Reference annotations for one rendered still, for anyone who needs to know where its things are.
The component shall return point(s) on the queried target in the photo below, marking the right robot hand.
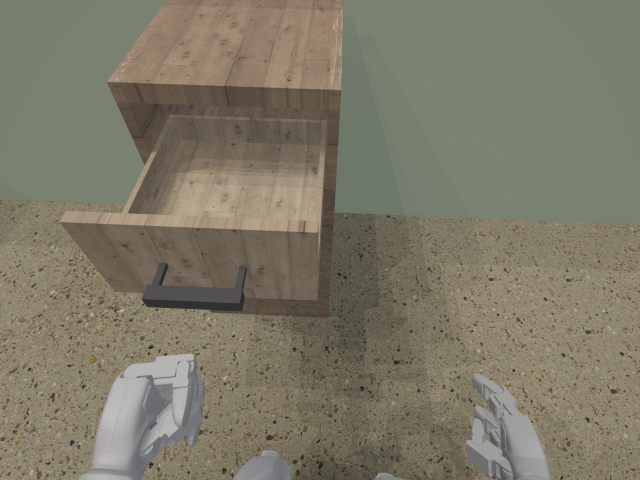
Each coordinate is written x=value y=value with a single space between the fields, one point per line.
x=514 y=450

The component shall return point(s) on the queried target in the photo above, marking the drawer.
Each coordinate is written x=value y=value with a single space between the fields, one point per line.
x=217 y=193

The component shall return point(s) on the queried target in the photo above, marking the handle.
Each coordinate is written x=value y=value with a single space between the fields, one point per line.
x=185 y=297

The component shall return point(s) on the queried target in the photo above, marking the left robot thigh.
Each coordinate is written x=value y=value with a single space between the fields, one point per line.
x=265 y=468

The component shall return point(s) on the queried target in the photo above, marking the left robot hand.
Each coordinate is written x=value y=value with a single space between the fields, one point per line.
x=124 y=441

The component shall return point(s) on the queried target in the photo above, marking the cabinet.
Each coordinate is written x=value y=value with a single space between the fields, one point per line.
x=241 y=58

